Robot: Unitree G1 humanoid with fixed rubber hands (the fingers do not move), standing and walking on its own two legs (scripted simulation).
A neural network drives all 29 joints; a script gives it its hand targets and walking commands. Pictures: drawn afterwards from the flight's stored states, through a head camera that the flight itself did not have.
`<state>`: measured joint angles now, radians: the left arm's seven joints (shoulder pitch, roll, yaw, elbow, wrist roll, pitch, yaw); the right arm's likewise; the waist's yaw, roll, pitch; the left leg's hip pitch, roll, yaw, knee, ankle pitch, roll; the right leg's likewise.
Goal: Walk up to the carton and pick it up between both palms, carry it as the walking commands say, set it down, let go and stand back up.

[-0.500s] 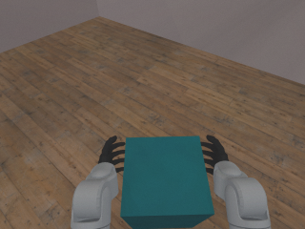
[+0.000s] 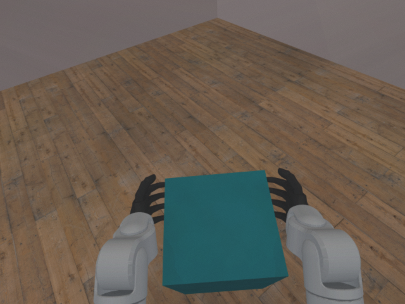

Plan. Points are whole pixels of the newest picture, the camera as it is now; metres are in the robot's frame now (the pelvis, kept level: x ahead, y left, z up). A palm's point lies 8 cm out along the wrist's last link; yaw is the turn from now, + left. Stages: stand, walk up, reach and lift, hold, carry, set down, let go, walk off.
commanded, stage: carry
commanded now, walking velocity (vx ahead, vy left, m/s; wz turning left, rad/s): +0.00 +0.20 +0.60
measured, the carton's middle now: (219, 240) +0.25 -0.01 +0.01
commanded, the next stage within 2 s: none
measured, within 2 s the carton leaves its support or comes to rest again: neither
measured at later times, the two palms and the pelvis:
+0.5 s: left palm out of the picture +0.17 +0.32 +0.10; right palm (170, 230) +0.24 +0.07 +0.09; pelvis -0.04 +0.13 +0.01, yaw +17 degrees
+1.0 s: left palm out of the picture +0.02 +0.52 +0.08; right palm (19, 293) +0.16 +0.31 +0.07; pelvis -0.13 +0.27 -0.01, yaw +32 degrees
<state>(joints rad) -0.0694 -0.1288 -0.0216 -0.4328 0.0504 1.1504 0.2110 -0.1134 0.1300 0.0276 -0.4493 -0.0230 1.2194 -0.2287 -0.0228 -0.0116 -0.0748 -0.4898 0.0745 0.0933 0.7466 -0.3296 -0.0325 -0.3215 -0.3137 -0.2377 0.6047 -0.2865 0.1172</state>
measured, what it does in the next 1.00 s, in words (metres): steps to the left, turning left: left foot, then right foot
